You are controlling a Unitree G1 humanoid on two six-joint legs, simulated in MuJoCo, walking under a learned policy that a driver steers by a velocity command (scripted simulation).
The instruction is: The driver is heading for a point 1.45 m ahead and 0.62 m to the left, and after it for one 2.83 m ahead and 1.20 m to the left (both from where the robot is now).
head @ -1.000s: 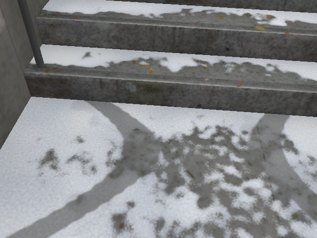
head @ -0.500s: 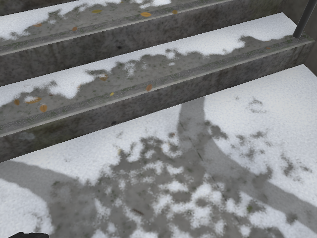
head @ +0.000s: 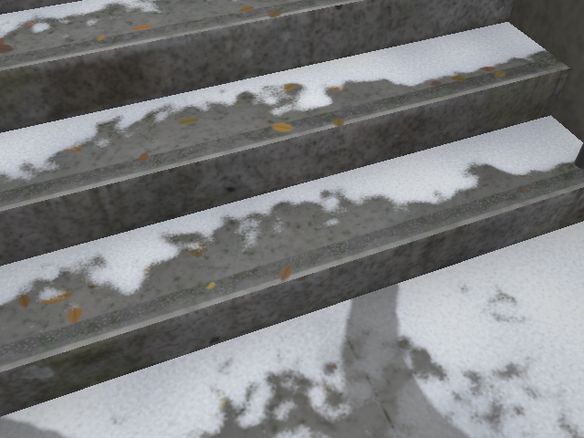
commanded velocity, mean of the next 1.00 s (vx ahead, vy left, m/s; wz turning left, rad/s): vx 0.96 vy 0.00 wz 0.67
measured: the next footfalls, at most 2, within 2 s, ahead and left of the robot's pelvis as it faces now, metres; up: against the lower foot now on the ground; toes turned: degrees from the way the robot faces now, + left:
left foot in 0.18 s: +0.33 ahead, +0.12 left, +0.00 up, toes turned +15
right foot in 0.60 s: +0.70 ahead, +0.05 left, +0.00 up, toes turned +33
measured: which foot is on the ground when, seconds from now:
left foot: up 0.00-0.16, down 0.18-0.60, up 0.62-0.90, down 0.92-1.00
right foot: down 0.00-0.20, up 0.22-0.58, down 0.60-0.94, up 0.96-1.00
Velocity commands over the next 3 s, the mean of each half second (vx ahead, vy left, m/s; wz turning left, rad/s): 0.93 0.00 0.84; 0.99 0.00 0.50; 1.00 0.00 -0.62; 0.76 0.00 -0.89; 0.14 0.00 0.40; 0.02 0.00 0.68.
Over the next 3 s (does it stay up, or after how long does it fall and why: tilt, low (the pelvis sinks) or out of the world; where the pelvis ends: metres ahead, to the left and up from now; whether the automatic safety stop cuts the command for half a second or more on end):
stays up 1.63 0.82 0.67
